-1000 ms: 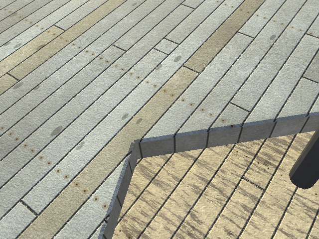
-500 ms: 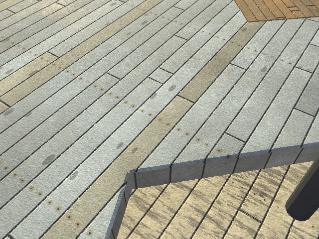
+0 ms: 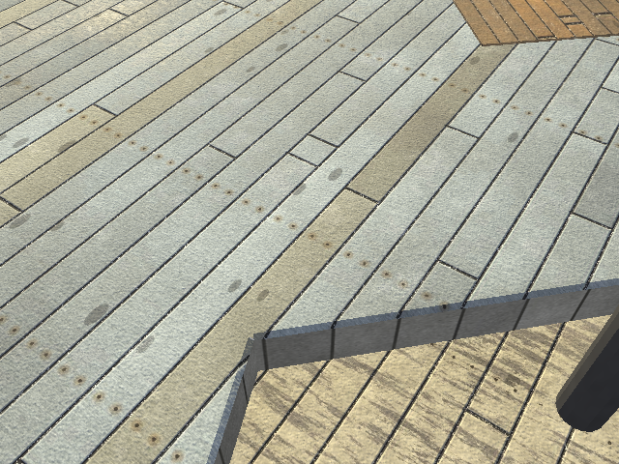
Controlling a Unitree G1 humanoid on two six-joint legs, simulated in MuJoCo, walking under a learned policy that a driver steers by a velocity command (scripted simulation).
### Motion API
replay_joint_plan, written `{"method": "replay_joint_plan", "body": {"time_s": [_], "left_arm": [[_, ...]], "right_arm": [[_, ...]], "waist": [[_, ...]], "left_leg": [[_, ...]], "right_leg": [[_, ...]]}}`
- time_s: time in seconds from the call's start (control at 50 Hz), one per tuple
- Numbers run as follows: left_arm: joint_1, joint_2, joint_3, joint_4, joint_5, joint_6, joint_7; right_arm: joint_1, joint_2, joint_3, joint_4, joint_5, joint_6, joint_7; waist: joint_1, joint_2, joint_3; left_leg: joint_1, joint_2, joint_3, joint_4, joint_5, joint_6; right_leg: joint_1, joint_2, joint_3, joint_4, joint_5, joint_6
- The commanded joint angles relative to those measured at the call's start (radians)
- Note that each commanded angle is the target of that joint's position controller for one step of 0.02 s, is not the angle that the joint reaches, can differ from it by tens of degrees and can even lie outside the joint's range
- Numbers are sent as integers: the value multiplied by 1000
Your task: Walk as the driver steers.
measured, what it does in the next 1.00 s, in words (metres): walks ahead, turning left: right foot, then left foot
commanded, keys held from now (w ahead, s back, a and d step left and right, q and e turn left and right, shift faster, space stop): w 0.30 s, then w+q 0.70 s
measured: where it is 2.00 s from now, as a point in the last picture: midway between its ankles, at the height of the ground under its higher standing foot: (233, 282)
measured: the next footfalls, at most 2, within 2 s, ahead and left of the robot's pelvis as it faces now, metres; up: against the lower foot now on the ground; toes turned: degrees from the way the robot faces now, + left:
right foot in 0.40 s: +0.11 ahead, -0.11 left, +0.00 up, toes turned +2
left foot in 0.82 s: +0.42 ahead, +0.08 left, +0.00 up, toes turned +17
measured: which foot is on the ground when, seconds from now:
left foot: down 0.00-0.42, up 0.44-0.80, down 0.82-1.00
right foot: down 0.00-0.30, up 0.32-0.38, down 0.40-0.82, up 0.84-1.00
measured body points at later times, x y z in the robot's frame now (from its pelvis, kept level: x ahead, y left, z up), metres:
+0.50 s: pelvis +0.13 -0.03 +0.00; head +0.13 -0.03 +0.45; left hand +0.15 +0.24 -0.13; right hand +0.14 -0.29 -0.15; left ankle +0.03 +0.12 -0.67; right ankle +0.07 -0.11 -0.74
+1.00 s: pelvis +0.35 +0.03 -0.01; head +0.37 +0.04 +0.44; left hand +0.38 +0.29 -0.14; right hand +0.48 -0.21 -0.14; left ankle +0.38 +0.07 -0.74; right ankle +0.36 -0.12 -0.62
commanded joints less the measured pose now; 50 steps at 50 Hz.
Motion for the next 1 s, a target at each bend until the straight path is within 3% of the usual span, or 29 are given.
{"method": "replay_joint_plan", "body": {"time_s": [0.02, 0.06, 0.1, 0.18, 0.24, 0.26, 0.3, 0.32, 0.36, 0.4, 0.42, 0.44, 0.46, 0.48, 0.52, 0.56, 0.66, 0.7, 0.74, 0.76, 0.78, 0.8, 0.82, 0.84, 0.86, 0.88, 0.9, 0.94, 1.0], "left_arm": [[75, 88, 10, 4, 34, -6, -5], [72, 109, 17, 1, 28, -4, -12], [73, 108, 13, -11, 18, -10, -15], [77, 108, 17, -16, 16, -44, -23], [34, 85, 13, -42, 13, -67, -33], [23, 86, 17, -50, -67, -99, -14], [21, 56, 6, -60, -48, -133, -18], [9, 56, 5, -66, -37, -141, -23], [26, 58, 7, -66, -36, -149, -36], [272, 105, 35, 19, -37, -148, -35], [430, 218, 72, 56, -18, -137, -23], [485, 271, 81, 64, -17, -133, -31], [406, 156, 48, 43, 1, -136, -30], [326, 91, 28, 18, 6, -137, -29], [251, 86, 15, 4, 3, -125, -37], [230, 69, 2, 5, 14, -112, -34], [174, 147, 0, -11, 17, -114, -4], [200, 175, 2, -7, 11, -112, 7], [192, 186, 0, -13, 5, -100, 15], [207, 109, -18, 1, 33, -118, 6], [210, 129, -15, -2, 32, -123, 2], [165, 173, -7, -20, 22, -124, -6], [109, 199, 0, -40, 15, -125, -19], [96, 98, -13, -88, 26, -132, -25], [246, 96, -20, -124, 12, -131, -34], [177, 136, -17, -132, 34, -131, -41], [105, 148, -12, -158, 42, -131, -46], [71, 132, -13, -174, 65, -102, -46], [101, 95, -22, -198, 72, -56, -47]], "right_arm": [[62, -75, -11, 4, -18, 18, 2], [53, -94, -15, -11, -17, 34, 10], [60, -93, -15, -22, -9, 31, 16], [88, -82, -17, -21, -14, -3, 22], [174, -105, -27, -1, -9, -24, 23], [197, -153, -40, 9, 58, -57, 4], [299, -191, -52, 47, 58, -79, 5], [309, -179, -50, 48, 51, -83, 10], [241, -172, -48, 23, 45, -82, 22], [5, -184, -48, -69, 54, -66, 21], [-79, -134, -34, -119, 52, -70, 20], [-10, -71, -19, -135, 43, -89, 16], [23, -129, -32, -108, 55, -94, 16], [44, -129, -34, -96, 67, -95, 26], [50, -89, -33, -87, 55, -85, 31], [51, -52, -28, -99, 49, -65, 48], [-152, -6, 10, -220, 26, -56, 64], [-191, -26, 13, -253, 25, -50, 75], [-158, -61, 3, -262, 21, -47, 87], [-37, -58, 8, -198, -46, -23, 72], [82, -84, -7, -163, -53, -17, 66], [197, -120, -25, -131, -54, -15, 67], [287, -171, -52, -111, -58, -14, 58], [240, -275, -78, -116, -48, -11, 49], [225, -322, -85, -135, -31, -8, 55], [139, -260, -80, -157, -13, 0, 51], [102, -194, -63, -163, -12, 4, 46], [51, -142, -46, -177, -14, -4, 39], [70, -161, -46, -173, -7, -30, 42]], "waist": [[11, -21, -15], [9, -21, 58], [6, -12, 111], [-2, -21, 74], [-36, 49, 87], [-35, 104, 106], [-44, 194, 94], [-42, 174, 98], [5, 147, 65], [171, 92, 0], [238, -108, -66], [200, -337, -117], [151, -183, -49], [105, -101, 10], [62, -60, 39], [35, -79, 23], [38, -42, 82], [37, -59, 54], [-12, -85, -3], [-41, -109, -17], [-82, -136, -60], [-139, -152, -103], [-212, -94, -126], [-125, 186, -113], [-43, 168, -340], [-45, 36, -252], [-26, -9, -95], [24, -83, -22], [63, -45, -40]], "left_leg": [[-9, 47, -72, -101, -119, 49], [-55, 28, -75, -86, -382, 84], [-120, 37, -117, -98, -468, 105], [-51, 32, -118, -80, -291, 113], [57, 83, -227, -165, -358, 162], [86, 122, -274, -181, -310, 178], [203, 288, -495, -244, -146, 266], [216, 327, -546, -235, -25, 290], [195, 318, -502, -182, 147, 272], [-163, 178, -300, -74, 289, 171], [-386, 6, -99, 254, 281, 76], [-582, -95, -77, 508, -187, 47], [-655, -38, -172, 671, -231, 69], [-695, -6, -195, 725, -146, 91], [-701, 33, -155, 706, -20, 99], [-633, 56, -95, 710, 43, 81], [-447, 34, 59, 369, 240, 33], [-382, 12, 98, 295, 247, 56], [-345, -26, 121, 282, 182, 108], [-250, -80, 192, 240, 163, 140], [-96, -104, 186, 225, 143, 168], [64, -120, 158, 137, 149, 187], [217, -95, 88, 30, 169, 218], [321, 160, -277, 28, 599, 277], [431, 335, -646, -95, 563, 466], [322, 319, -659, -195, 111, 462], [167, 283, -607, -254, -94, 417], [-15, 204, -492, -291, -9, 342], [-144, 122, -332, -257, 302, 315]], "right_leg": [[-22, -70, 85, -128, -110, -52], [-105, -60, 110, -137, -412, -90], [-144, -69, 137, -150, -479, -104], [-95, -93, 180, -171, -354, -117], [-192, -46, 108, -67, -306, -107], [-253, -11, 33, 17, -189, -84], [-380, -10, -42, 164, -87, -73], [-408, -23, -43, 191, -101, -75], [-359, -40, -33, 132, -174, -75], [167, -32, -13, -129, 16, -91], [445, -182, 208, -227, -3, -123], [575, -366, 515, -276, 94, -201], [518, -400, 479, -241, 169, -218], [475, -376, 355, -237, 274, -186], [414, -308, 135, -235, 534, -112], [307, -268, 27, -267, 575, -92], [45, -198, -152, -351, 614, -82], [80, -221, -182, -294, 838, -74], [192, -261, -199, -170, 1185, -65], [209, -236, -251, -83, 1231, -67], [165, -246, -247, 73, 1250, -75], [93, -240, -242, 258, 1137, -72], [-49, -183, -249, 554, 816, -56], [-335, -13, -236, 994, -185, -18], [-436, 4, 2, 1135, -187, -15], [-512, -50, 25, 1098, -98, -14], [-554, -78, 6, 1053, -67, -13], [-494, -124, 15, 973, 0, -1], [-422, -138, -11, 887, 24, 33]]}}
Velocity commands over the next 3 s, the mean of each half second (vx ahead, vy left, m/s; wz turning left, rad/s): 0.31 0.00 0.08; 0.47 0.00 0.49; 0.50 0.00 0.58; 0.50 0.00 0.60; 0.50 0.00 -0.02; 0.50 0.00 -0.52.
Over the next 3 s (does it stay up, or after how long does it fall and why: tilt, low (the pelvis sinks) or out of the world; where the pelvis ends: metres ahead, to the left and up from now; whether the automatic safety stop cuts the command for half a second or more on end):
stays up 1.33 0.51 0.15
